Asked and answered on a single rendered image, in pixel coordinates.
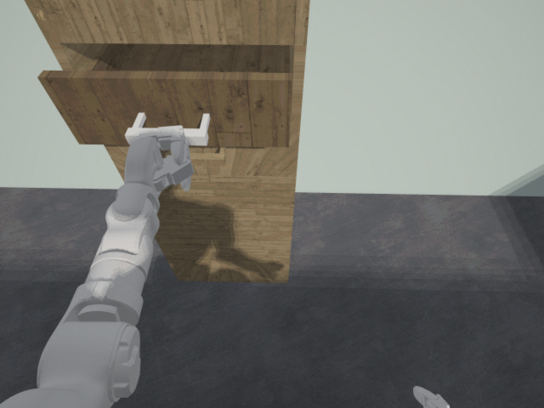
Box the right robot hand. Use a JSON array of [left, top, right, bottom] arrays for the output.
[[413, 386, 450, 408]]

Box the left robot upper arm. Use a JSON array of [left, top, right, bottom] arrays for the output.
[[0, 321, 141, 408]]

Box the left robot hand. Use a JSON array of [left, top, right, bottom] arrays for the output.
[[124, 125, 194, 198]]

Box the cabinet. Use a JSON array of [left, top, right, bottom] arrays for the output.
[[25, 0, 310, 283]]

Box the robot left forearm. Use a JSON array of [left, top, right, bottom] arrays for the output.
[[37, 183, 160, 388]]

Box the handle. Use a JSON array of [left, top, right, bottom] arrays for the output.
[[125, 113, 210, 146], [165, 153, 226, 166]]

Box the drawer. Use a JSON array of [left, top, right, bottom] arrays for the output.
[[37, 43, 292, 147]]

